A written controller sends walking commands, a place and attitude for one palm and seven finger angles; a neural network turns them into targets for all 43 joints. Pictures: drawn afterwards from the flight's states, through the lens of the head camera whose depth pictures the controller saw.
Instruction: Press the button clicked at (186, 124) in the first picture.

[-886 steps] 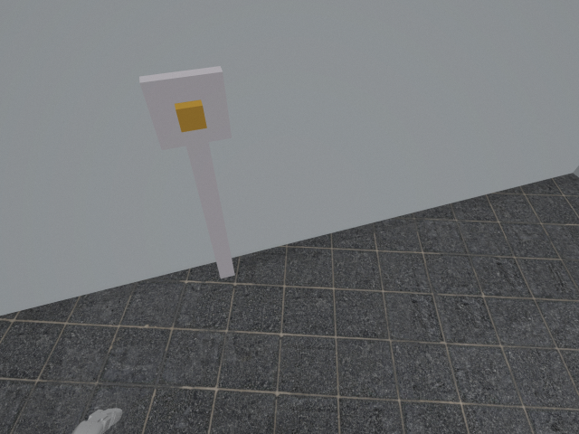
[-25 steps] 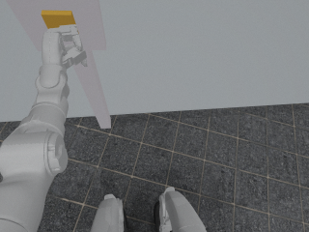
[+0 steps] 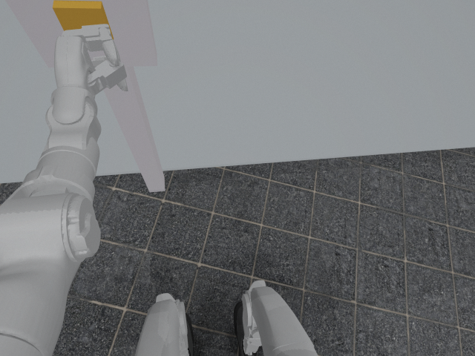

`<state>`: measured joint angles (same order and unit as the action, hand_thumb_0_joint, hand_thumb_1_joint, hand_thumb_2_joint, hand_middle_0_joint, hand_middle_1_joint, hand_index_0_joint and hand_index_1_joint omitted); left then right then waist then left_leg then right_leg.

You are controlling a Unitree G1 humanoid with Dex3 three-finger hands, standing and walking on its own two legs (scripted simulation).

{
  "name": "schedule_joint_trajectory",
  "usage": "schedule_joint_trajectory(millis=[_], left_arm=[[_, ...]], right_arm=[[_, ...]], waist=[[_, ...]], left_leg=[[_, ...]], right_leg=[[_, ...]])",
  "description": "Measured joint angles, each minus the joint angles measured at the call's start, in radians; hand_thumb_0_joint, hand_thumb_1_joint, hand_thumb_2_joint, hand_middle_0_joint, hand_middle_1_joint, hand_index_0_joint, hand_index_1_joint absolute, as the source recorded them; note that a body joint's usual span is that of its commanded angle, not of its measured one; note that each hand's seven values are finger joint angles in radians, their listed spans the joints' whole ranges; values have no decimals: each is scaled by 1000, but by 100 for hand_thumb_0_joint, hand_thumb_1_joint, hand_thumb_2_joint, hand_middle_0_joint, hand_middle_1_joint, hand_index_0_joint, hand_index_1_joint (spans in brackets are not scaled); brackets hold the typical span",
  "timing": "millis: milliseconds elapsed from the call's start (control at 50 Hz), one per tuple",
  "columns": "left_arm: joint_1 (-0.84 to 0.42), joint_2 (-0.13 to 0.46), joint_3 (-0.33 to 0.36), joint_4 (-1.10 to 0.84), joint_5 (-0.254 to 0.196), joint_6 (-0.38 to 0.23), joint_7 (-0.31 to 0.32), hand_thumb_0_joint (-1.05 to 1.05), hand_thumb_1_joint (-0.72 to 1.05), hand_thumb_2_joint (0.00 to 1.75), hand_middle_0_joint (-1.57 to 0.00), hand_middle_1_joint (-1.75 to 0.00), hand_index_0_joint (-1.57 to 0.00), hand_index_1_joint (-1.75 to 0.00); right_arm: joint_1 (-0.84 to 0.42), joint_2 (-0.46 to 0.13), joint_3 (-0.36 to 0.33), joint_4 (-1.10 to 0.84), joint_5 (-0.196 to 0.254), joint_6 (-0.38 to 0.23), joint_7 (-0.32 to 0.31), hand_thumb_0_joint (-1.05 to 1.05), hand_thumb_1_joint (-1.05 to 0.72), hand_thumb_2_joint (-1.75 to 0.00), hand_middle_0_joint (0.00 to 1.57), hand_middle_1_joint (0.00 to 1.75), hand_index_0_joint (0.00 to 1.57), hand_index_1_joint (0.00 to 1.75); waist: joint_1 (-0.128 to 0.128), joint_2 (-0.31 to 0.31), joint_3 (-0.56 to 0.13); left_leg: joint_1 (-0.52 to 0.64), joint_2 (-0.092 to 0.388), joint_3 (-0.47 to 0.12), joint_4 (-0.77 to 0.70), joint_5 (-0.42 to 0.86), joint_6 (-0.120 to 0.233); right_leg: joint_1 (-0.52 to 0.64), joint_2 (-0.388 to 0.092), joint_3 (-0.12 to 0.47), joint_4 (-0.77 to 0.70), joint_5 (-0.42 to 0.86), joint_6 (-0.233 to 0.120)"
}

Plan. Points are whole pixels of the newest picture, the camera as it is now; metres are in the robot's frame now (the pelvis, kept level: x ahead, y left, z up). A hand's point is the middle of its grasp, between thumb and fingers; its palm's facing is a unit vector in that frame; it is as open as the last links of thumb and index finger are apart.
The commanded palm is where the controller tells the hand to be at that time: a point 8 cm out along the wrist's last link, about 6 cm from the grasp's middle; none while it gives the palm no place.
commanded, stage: pull the fist back off the button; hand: left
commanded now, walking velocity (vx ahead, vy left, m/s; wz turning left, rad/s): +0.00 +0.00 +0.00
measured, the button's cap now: (86, 19) +0.62 +0.15 +0.12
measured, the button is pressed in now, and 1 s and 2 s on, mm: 11 0 0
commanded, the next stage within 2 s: draw the hand back to the body in 0.82 s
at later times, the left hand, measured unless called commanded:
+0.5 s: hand (118, 93) +0.51 +0.12 +0.08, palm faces +0.00 -1.00 -0.04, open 3.1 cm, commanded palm +0.47 +0.17 +0.09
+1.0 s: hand (120, 123) +0.45 +0.11 +0.09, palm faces -0.02 -1.00 -0.04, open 3.1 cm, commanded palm +0.41 +0.17 +0.10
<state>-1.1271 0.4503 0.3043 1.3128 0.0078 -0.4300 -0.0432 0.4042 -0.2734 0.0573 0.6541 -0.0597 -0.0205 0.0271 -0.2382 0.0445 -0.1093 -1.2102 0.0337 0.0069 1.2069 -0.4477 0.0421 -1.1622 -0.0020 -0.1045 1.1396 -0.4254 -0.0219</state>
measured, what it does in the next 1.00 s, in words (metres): stands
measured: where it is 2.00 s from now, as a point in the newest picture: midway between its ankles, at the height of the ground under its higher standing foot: (216, 353)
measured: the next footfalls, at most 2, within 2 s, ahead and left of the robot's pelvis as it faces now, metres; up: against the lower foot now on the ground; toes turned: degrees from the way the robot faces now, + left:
none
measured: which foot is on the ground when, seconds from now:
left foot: down 0.00-1.00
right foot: down 0.00-1.00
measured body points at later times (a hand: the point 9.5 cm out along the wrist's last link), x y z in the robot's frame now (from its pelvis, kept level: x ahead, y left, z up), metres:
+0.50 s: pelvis +0.05 -0.01 +0.03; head +0.16 -0.01 +0.47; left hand +0.50 +0.17 +0.09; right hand +0.09 -0.27 -0.09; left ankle +0.06 +0.09 -0.63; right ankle +0.06 -0.11 -0.63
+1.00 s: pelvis +0.04 -0.02 +0.03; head +0.13 -0.02 +0.48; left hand +0.44 +0.17 +0.10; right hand +0.16 -0.27 -0.08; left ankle +0.06 +0.09 -0.63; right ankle +0.06 -0.11 -0.63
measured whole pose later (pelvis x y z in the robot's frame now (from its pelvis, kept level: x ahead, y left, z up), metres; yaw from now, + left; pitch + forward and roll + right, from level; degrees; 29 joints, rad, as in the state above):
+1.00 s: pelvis +0.04 -0.02 +0.03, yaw +1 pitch +17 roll -1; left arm -0.48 0.19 0.14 0.73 -0.12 -0.45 -0.08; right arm 0.25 -0.24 0.00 0.60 0.00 0.02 0.01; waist -0.06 0.03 -0.12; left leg -0.88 0.02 0.03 1.06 -0.48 0.01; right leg -0.86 0.00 -0.08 1.04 -0.48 -0.04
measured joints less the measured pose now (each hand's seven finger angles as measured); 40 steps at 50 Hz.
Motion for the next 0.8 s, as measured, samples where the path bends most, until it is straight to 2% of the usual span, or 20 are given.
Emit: schedule_joint_trajectory(millis=[140,400,600,740,800], left_arm=[[81,-43,-7,-73,-20,-5,8,-6,78,95,-130,-150,-133,-150],[334,-159,-30,-252,-70,-33,5,0,87,91,-130,-150,-130,-150],[575,-236,-104,-468,-115,-41,-28,2,89,90,-130,-150,-130,-150],[704,-264,-156,-604,-132,-44,-38,2,90,90,-130,-150,-130,-150],[717,-267,-179,-613,-132,-46,-42,2,90,90,-131,-150,-130,-150]], right_arm=[[4,2,-14,-11,4,18,13,1,-90,-90,21,30,21,30],[-26,17,-40,-42,30,61,20,1,-90,-90,21,30,21,30],[-71,19,-63,-62,54,75,18,1,-90,-90,20,30,21,30],[-113,22,-71,-70,61,64,6,1,-90,-90,20,30,20,30],[-130,22,-69,-68,63,58,-1,1,-90,-90,20,30,20,30]], waist=[[26,4,-6],[89,-2,-28],[148,-13,-33],[175,-19,-30],[183,-19,-28]], left_leg=[[40,3,10,-19,-9,-1],[205,8,33,-105,-32,-12],[308,2,33,-162,-39,-22],[351,-3,27,-178,-38,-28],[357,-7,20,-176,-37,-29]], right_leg=[[33,4,11,-14,-7,0],[177,15,37,-80,-32,-4],[274,13,39,-121,-49,-10],[318,9,33,-132,-55,-14],[327,5,26,-128,-57,-15]])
